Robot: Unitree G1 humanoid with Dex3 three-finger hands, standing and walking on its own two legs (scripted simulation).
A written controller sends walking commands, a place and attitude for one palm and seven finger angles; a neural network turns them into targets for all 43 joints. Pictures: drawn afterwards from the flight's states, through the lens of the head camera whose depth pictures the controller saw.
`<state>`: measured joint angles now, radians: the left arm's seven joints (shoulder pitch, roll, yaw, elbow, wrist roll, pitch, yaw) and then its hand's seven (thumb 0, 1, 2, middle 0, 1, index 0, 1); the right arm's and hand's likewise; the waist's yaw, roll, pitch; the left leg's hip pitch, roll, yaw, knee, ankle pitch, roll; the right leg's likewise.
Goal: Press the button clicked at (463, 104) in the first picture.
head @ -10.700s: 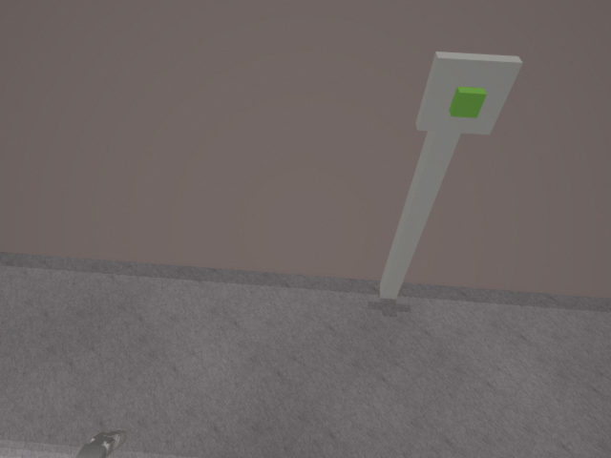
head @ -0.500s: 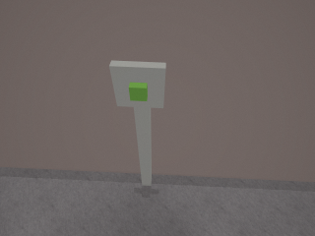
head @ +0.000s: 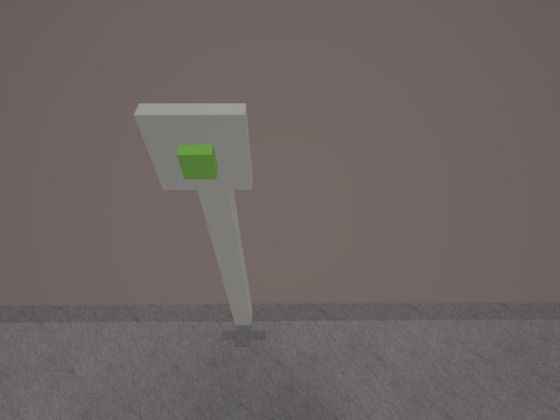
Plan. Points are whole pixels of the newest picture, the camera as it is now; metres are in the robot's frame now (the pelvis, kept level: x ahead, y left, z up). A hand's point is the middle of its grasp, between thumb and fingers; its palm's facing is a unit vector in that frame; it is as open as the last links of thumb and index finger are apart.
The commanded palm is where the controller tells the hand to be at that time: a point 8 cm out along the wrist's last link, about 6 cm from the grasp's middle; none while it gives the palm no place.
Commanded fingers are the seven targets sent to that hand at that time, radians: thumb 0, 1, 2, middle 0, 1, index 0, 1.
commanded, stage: come to a stop and stand still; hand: left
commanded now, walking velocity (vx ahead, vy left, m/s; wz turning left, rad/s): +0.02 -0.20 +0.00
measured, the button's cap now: (198, 160) +0.48 +0.16 +0.09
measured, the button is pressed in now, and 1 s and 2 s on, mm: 0 0 0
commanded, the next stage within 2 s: look again from close up in 1.06 s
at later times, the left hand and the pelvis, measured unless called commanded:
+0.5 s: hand out of the picture +0.02 +0.12 -0.17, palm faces +0.08 -0.99 -0.15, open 7.3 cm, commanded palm none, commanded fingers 0.00 0.90 0.90 -0.20 -0.30 -0.20 -0.30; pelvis +0.02 -0.04 +0.01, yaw +0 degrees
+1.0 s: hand out of the picture +0.03 +0.15 -0.16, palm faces +0.02 -0.99 -0.16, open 7.3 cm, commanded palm none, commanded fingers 0.00 0.90 0.90 -0.20 -0.30 -0.20 -0.30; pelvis +0.04 -0.01 +0.02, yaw +0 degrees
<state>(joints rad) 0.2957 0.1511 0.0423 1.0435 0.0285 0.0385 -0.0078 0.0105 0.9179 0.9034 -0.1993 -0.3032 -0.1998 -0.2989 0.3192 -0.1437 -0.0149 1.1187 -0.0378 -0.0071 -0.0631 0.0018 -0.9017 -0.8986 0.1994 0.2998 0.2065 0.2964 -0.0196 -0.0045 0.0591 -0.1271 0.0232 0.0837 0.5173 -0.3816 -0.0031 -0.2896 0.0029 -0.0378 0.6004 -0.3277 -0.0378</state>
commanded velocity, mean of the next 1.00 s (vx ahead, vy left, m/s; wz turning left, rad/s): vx -0.02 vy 0.03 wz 0.00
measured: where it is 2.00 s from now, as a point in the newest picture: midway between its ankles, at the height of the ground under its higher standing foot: outside the picture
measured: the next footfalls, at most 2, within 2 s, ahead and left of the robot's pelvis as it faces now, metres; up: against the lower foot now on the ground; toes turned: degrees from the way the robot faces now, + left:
left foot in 0.38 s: +0.08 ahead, +0.06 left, +0.00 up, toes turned +2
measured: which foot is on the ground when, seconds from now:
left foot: down 0.00-0.02, up 0.04-0.36, down 0.38-1.00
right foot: down 0.00-1.00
